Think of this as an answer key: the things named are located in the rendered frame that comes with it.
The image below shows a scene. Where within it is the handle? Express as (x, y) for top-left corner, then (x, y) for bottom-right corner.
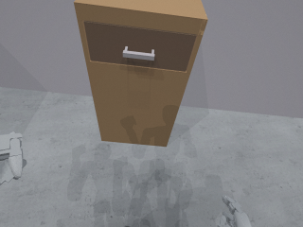
(122, 46), (155, 61)

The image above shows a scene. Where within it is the drawer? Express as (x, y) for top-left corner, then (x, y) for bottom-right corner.
(84, 20), (197, 72)

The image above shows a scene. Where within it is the cabinet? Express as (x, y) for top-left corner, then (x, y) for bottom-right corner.
(74, 0), (208, 147)

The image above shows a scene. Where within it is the robot right hand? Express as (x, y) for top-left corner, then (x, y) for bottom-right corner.
(217, 195), (252, 227)

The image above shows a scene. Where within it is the robot left hand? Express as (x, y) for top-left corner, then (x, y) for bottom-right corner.
(0, 131), (27, 185)

